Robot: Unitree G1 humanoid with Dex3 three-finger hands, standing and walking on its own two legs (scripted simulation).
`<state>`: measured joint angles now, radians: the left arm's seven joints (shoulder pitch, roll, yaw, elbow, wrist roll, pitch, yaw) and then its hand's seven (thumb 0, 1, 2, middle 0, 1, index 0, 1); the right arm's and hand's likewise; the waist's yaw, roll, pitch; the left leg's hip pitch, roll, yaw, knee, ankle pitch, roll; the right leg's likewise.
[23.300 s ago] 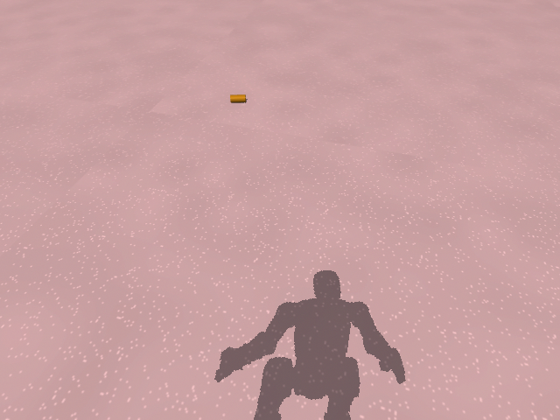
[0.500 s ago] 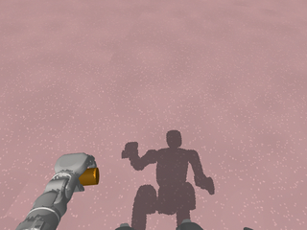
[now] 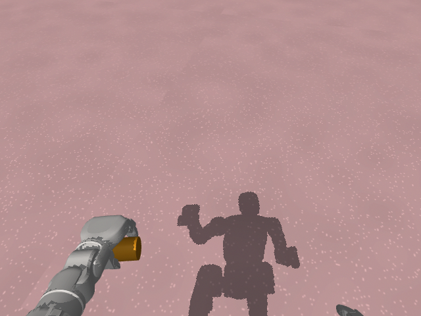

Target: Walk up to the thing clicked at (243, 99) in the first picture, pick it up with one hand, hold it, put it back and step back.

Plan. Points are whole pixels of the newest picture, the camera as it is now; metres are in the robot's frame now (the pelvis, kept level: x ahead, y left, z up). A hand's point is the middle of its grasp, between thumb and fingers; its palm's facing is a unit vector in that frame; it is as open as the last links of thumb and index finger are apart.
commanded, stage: hold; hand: left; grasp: from above
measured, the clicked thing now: (115, 249) +0.31 +0.23 -0.10
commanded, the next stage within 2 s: crouch in 1.62 s
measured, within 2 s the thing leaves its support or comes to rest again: neither
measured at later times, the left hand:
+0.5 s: hand (111, 245) +0.30 +0.22 -0.05, palm faces -0.48 -0.04 -0.87, open 8.2 cm
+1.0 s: hand (109, 247) +0.29 +0.22 -0.03, palm faces -0.48 -0.04 -0.87, open 8.2 cm
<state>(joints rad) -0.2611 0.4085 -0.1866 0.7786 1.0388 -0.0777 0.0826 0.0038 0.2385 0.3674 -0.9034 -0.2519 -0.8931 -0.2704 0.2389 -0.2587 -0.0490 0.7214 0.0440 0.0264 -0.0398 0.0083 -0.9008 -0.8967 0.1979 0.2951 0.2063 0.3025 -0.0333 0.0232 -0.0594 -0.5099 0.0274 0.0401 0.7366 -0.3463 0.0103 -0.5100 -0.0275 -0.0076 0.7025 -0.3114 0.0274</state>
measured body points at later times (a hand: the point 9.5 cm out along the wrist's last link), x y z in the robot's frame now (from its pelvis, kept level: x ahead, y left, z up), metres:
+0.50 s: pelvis +0.01 +0.00 +0.01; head +0.03 -0.01 +0.46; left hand +0.32 +0.22 +0.00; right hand +0.12 -0.27 -0.11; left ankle +0.01 +0.11 -0.71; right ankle +0.02 -0.14 -0.71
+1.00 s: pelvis +0.00 +0.00 +0.02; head +0.01 -0.02 +0.47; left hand +0.31 +0.22 +0.02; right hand +0.13 -0.27 -0.10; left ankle +0.01 +0.11 -0.71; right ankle +0.02 -0.14 -0.71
